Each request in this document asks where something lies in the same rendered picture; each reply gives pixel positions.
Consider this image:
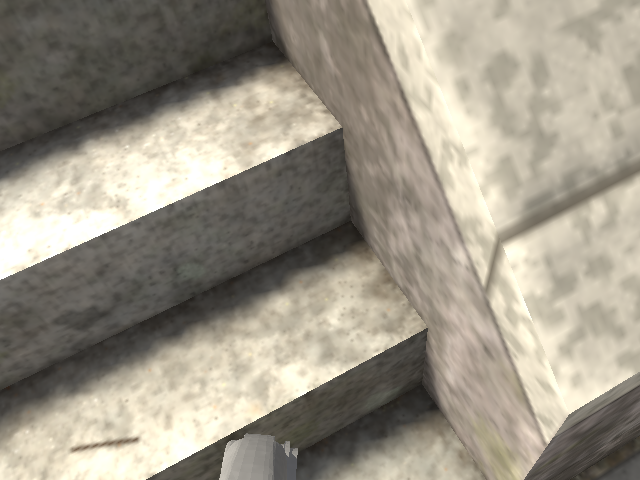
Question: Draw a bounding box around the robot left thigh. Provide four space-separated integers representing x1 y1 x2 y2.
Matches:
219 433 298 480

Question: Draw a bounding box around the left robot shin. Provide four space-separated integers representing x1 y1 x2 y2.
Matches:
221 440 237 470

